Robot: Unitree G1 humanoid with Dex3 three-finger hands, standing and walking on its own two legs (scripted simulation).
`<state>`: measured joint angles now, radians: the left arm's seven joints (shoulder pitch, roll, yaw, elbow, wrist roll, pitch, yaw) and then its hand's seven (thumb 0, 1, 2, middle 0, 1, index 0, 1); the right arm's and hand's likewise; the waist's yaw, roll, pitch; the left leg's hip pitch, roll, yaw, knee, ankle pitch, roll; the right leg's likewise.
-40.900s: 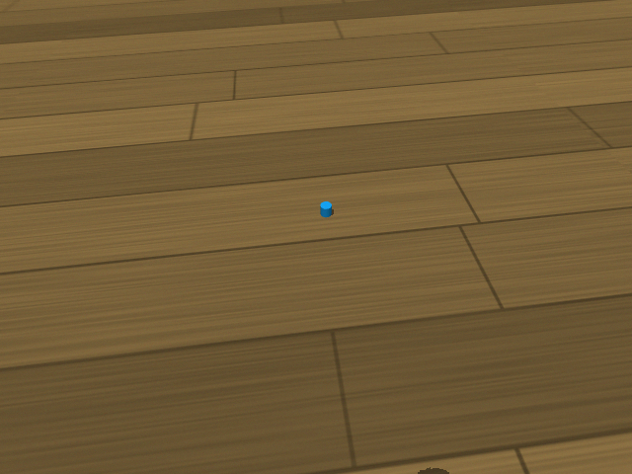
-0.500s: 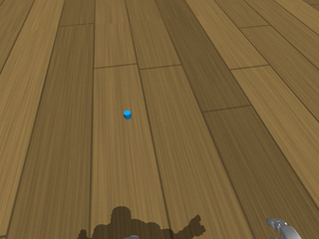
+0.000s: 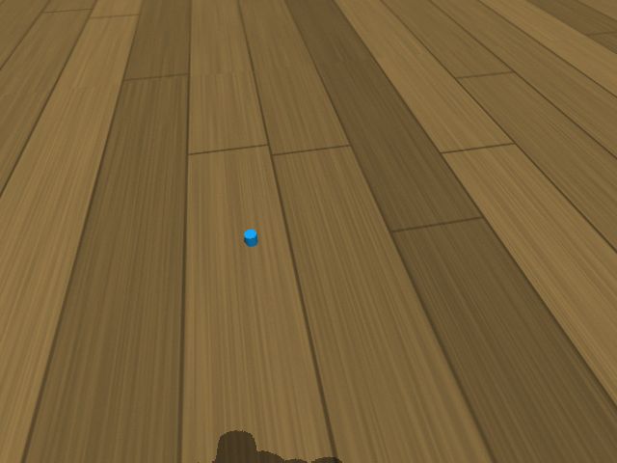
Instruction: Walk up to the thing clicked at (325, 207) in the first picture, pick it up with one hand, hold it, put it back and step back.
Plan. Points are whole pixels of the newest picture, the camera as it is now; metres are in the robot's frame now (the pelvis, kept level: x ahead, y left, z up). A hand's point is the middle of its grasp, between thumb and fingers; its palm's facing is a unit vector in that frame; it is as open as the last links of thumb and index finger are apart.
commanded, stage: step back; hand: left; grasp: from above
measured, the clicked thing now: (251, 238) +1.09 +0.25 -0.74
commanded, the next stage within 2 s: stand in 0.50 s
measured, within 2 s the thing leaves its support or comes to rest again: neither
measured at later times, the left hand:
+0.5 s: hand out of the picture +0.14 +0.26 -0.15, palm faces +0.04 -0.94 -0.35, open 7.4 cm
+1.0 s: hand out of the picture +0.10 +0.25 -0.14, palm faces +0.01 -0.94 -0.34, open 7.3 cm
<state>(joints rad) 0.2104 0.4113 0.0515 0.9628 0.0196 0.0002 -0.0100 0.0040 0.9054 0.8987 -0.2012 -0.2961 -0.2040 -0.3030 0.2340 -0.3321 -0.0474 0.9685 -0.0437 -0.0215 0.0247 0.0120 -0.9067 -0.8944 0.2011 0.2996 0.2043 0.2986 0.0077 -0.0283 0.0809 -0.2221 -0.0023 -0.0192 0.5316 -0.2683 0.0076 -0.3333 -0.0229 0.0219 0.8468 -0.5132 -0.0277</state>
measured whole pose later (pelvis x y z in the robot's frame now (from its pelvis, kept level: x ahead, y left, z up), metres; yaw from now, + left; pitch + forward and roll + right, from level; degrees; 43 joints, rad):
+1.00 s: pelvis +0.02 -0.01 +0.02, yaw +1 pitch -3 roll +0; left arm 0.09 0.35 0.00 1.16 0.01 -0.01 -0.01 0.00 0.91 0.90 -0.20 -0.30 -0.20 -0.30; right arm 0.07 -0.34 0.00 1.13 -0.01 -0.02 0.01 0.01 -0.91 -0.89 0.20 0.30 0.20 0.30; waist 0.01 0.00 0.06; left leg -0.10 0.01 -0.02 0.32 -0.17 -0.02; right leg -0.12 -0.03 -0.03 0.34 -0.16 0.02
